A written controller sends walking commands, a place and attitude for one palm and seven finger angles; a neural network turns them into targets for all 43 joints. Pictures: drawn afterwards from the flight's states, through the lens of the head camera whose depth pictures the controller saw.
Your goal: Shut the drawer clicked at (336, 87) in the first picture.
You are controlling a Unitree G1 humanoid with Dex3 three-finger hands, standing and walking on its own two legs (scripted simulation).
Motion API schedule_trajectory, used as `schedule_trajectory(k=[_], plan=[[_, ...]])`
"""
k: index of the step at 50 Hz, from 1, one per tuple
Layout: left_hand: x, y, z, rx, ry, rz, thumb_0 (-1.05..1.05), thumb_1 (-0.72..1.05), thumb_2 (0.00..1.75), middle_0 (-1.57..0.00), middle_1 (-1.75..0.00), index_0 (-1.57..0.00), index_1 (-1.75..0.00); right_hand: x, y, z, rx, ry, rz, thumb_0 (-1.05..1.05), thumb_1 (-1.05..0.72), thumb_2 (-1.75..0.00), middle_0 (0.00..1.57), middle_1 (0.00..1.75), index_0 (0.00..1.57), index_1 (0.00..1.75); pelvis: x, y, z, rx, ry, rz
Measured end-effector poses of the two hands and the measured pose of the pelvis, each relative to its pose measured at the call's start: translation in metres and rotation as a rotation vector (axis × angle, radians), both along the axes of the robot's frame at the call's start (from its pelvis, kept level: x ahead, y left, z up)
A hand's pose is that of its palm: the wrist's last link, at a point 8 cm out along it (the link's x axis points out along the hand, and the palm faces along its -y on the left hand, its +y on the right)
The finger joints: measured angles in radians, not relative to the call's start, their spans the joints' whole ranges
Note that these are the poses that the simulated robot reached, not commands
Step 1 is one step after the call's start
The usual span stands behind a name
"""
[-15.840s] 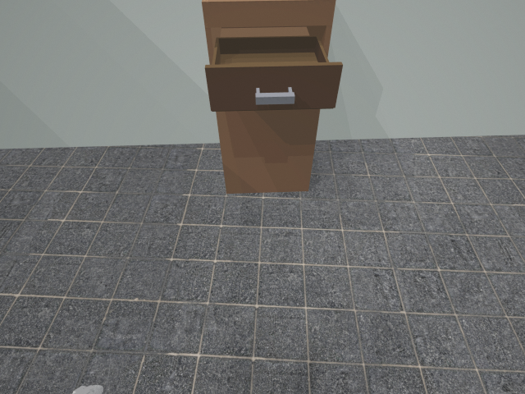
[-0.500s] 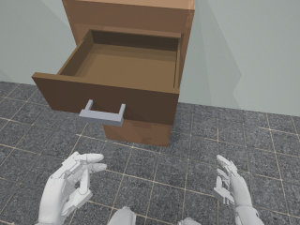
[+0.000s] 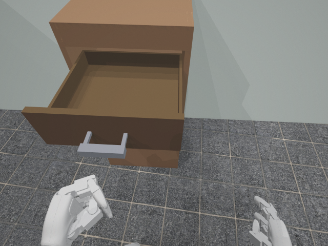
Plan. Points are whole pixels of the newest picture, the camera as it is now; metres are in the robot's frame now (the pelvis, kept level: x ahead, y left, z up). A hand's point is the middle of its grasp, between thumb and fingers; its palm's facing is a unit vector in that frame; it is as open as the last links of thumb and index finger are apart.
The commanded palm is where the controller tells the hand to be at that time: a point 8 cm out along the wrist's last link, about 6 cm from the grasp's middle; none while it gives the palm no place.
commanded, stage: raise the hand and make a fist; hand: left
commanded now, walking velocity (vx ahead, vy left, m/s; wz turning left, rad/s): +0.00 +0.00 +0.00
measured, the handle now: (104, 143) +0.35 +0.18 +0.05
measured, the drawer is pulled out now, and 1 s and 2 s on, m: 0.30 0.30 0.30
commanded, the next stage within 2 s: bring the fist close to the handle in 0.80 s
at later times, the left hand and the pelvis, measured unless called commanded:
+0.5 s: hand (93, 198) +0.18 +0.13 +0.14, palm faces +0.00 -1.00 -0.07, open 3.2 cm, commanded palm +0.14 +0.18 +0.15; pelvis +0.01 +0.00 +0.02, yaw +1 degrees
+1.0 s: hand (95, 202) +0.18 +0.13 +0.14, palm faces +0.02 -1.00 -0.08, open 3.3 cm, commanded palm +0.15 +0.18 +0.14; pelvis +0.01 -0.02 +0.02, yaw +1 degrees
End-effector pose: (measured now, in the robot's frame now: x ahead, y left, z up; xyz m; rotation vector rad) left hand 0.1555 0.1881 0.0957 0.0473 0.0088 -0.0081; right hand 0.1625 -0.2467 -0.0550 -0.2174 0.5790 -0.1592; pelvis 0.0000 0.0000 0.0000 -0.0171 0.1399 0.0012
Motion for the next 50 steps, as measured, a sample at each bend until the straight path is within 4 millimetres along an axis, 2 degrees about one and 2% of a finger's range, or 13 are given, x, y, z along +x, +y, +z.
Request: schedule_trajectory(k=[8,12,16,23,28,36,50], plan=[[0.0,0.001,0.024,0.006,-0.039,0.023,0.02,0.89,0.9,-1.29,-1.48,-1.28,-1.47,0.038,0.034,0.018,0.075,-0.102,0.083,0.01,-0.91,-0.9,0.2,0.3,0.2,0.3,0.008,0.001,0.006,0.0,-0.029,0.005],[-0.002,0.0,0.031,0.008,-0.038,0.023,0.02,0.89,0.9,-1.34,-1.54,-1.34,-1.53,0.046,0.048,0.022,0.102,-0.118,0.126,0.01,-0.9,-0.9,0.2,0.3,0.2,0.3,0.01,0.001,0.009,-0.001,-0.043,0.01],[-0.003,-0.001,0.039,0.015,-0.04,0.017,0.02,0.89,0.9,-1.38,-1.57,-1.37,-1.57,0.047,0.053,0.023,0.112,-0.117,0.148,0.01,-0.9,-0.9,0.2,0.3,0.2,0.3,0.011,0.0,0.012,-0.001,-0.056,0.015],[0.003,0.0,0.051,0.023,-0.058,0.011,0.02,0.89,0.9,-1.4,-1.59,-1.39,-1.59,0.037,0.045,0.022,0.102,-0.097,0.136,0.01,-0.9,-0.9,0.21,0.3,0.2,0.3,0.012,-0.002,0.016,0.001,-0.077,0.018],[0.007,-0.004,0.05,0.014,-0.034,0.002,0.02,0.89,0.9,-1.4,-1.6,-1.4,-1.59,0.028,0.032,0.021,0.087,-0.082,0.106,0.01,-0.9,-0.9,0.2,0.3,0.2,0.3,0.012,-0.004,0.019,0.005,-0.083,0.012],[0.002,-0.007,0.051,0.028,-0.031,0.014,0.02,0.89,0.9,-1.4,-1.6,-1.4,-1.6,0.019,0.016,0.021,0.074,-0.081,0.074,0.01,-0.9,-0.9,0.2,0.3,0.2,0.3,0.012,-0.009,0.021,0.01,-0.087,0.007],[0.001,-0.006,0.047,0.033,-0.037,0.021,0.02,0.89,0.9,-1.4,-1.6,-1.4,-1.6,0.024,0.017,0.021,0.087,-0.104,0.099,0.01,-0.9,-0.9,0.2,0.3,0.2,0.3,0.007,-0.016,0.022,0.012,-0.093,0.012]])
